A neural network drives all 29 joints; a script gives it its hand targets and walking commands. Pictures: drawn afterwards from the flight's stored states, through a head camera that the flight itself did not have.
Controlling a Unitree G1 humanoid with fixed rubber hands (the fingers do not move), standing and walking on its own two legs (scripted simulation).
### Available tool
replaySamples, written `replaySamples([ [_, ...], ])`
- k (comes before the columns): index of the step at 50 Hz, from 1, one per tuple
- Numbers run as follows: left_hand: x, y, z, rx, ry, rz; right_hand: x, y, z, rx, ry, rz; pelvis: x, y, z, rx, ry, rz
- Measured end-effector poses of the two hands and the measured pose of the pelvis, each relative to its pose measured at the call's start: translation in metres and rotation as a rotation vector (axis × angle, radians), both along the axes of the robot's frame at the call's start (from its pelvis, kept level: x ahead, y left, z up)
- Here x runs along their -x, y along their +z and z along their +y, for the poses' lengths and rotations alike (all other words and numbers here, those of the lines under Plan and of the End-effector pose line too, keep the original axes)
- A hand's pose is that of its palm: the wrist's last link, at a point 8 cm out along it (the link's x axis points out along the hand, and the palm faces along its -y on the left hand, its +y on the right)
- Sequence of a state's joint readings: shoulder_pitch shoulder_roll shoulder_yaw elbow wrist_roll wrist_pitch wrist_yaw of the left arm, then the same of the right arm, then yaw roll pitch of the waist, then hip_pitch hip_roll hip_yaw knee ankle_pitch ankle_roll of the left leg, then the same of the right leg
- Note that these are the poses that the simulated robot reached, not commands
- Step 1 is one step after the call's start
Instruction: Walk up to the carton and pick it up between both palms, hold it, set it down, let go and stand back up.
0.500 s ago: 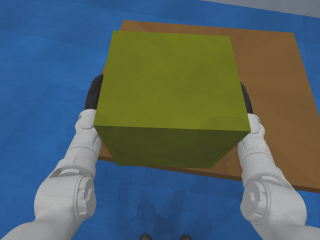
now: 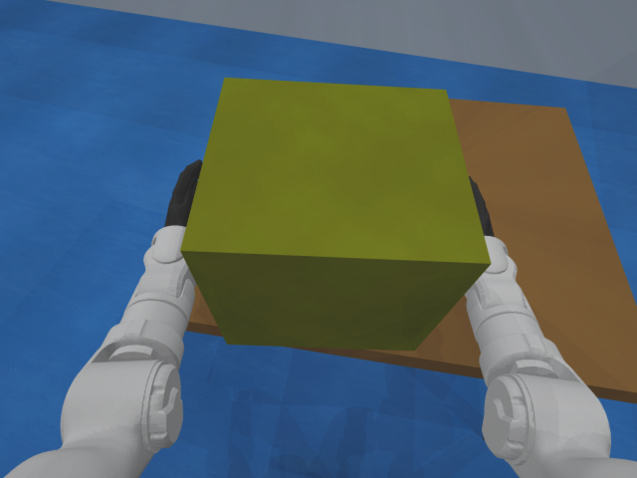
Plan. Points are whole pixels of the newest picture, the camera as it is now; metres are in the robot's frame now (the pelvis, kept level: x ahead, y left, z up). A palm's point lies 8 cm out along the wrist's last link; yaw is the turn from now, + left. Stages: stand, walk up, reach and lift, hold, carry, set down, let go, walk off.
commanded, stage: reach and lift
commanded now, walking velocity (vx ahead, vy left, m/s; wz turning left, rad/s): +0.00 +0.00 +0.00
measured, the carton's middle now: (328, 226) +0.44 -0.02 +0.04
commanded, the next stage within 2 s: none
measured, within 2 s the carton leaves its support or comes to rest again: neither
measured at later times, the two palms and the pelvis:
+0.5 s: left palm (173, 208) +0.41 +0.17 +0.13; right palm (489, 225) +0.38 -0.21 +0.10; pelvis +0.00 +0.00 +0.00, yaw -1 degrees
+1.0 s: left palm (155, 203) +0.38 +0.17 +0.17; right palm (512, 231) +0.34 -0.21 +0.14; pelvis -0.01 +0.00 +0.00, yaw -1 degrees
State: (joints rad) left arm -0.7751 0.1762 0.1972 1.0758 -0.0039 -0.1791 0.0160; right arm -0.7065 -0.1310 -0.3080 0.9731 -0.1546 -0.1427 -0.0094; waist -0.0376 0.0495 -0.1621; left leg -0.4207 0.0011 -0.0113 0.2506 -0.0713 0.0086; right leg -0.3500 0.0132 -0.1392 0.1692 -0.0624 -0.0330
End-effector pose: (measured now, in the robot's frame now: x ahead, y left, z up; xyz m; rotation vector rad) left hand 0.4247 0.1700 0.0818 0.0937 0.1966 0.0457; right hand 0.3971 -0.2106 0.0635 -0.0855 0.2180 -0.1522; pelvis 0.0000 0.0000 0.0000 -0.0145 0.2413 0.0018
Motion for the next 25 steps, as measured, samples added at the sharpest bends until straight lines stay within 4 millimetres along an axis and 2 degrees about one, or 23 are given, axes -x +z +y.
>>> replaySamples([
  [25, 0.016, 0.044, -0.003, -0.011, -0.011, -0.013, 0.02, 0.037, -0.002, -0.003, -0.019, -0.01, 0.001, 0.003, -0.001, 0.002, -0.011, -0.148],
])
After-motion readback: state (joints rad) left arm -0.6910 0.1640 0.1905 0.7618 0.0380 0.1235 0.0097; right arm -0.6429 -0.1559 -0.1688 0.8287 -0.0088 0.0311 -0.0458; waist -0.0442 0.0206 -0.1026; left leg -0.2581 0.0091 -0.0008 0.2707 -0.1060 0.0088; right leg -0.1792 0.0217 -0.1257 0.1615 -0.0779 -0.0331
